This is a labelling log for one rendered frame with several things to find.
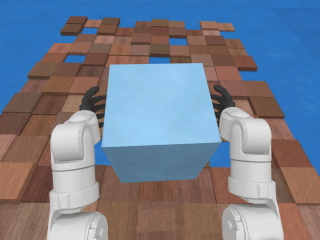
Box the right robot upper arm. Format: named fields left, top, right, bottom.
left=222, top=204, right=284, bottom=240

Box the right robot hand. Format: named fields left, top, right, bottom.
left=210, top=84, right=235, bottom=127

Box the left robot upper arm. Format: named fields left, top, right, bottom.
left=48, top=211, right=109, bottom=240

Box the carton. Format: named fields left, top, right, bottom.
left=101, top=63, right=222, bottom=183

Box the left robot forearm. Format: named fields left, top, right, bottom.
left=47, top=110, right=101, bottom=240

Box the left robot hand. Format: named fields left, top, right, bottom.
left=79, top=86, right=107, bottom=128

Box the right robot forearm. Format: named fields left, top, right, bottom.
left=219, top=107, right=284, bottom=238

